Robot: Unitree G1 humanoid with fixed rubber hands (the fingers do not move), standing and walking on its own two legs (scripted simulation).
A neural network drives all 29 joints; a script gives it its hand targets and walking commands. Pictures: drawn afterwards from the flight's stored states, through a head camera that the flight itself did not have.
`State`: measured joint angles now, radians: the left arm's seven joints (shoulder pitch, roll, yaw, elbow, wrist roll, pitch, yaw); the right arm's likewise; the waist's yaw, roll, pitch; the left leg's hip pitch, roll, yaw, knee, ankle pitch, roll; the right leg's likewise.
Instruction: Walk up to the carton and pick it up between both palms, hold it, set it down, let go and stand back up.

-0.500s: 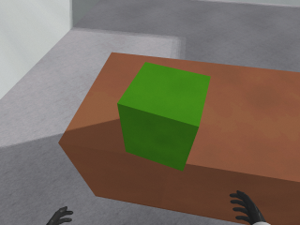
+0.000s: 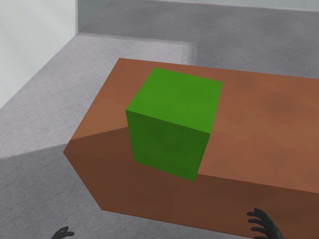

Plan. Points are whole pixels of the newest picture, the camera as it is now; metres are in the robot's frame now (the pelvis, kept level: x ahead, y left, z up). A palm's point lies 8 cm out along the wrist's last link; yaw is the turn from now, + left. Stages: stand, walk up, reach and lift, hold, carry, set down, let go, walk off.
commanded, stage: stand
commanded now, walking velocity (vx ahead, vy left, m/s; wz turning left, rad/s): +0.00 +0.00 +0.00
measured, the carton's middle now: (174, 125) +0.44 -0.04 +0.02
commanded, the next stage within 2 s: walk up in 0.86 s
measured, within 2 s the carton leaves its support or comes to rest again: neither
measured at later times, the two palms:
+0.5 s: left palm out of the picture +0.08 +0.29 -0.10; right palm out of the picture +0.11 -0.28 -0.08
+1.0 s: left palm out of the picture +0.06 +0.29 -0.10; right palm out of the picture +0.09 -0.28 -0.08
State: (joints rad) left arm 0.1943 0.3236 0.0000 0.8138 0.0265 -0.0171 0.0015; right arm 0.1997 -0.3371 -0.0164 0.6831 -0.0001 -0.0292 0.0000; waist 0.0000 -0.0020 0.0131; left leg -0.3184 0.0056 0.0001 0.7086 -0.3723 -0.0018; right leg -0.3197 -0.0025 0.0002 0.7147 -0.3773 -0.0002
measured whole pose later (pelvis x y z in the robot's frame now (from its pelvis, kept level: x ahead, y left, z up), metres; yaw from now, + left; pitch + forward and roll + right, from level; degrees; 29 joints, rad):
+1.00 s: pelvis -0.02 +0.01 +0.02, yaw +0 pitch -1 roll +0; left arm 0.19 0.33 0.00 0.97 0.03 -0.02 0.00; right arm 0.20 -0.34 -0.02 0.83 0.00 -0.04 0.00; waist 0.00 0.00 -0.01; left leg -0.28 0.01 0.00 0.55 -0.26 0.00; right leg -0.27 0.00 0.00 0.54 -0.25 0.00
